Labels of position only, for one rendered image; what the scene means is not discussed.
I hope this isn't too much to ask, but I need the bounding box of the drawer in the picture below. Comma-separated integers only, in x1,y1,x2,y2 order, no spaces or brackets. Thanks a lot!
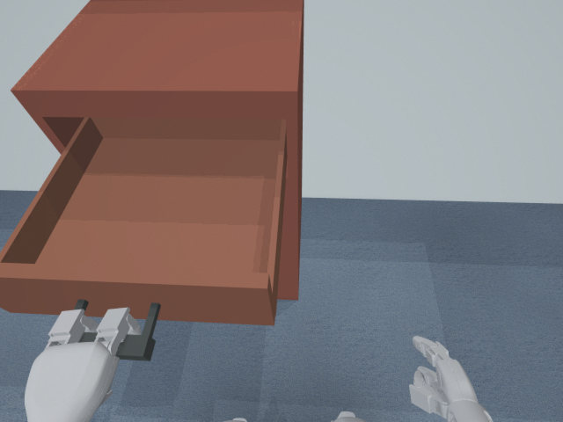
0,117,287,326

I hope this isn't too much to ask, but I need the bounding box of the robot left hand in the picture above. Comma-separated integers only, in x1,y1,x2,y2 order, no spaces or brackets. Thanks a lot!
25,308,142,422

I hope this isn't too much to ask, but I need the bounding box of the handle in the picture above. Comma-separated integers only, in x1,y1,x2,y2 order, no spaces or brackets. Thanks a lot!
74,299,161,361

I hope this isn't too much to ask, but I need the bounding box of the right robot shin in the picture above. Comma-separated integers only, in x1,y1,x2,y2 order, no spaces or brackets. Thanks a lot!
337,411,355,418

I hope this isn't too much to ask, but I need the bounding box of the robot right forearm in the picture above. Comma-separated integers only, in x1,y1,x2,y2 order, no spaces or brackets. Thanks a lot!
446,400,493,422

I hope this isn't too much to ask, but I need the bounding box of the cabinet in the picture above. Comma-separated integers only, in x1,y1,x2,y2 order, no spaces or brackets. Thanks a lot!
11,0,304,300

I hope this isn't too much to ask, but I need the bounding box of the robot right hand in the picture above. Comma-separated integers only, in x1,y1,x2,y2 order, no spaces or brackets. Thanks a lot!
409,336,478,419

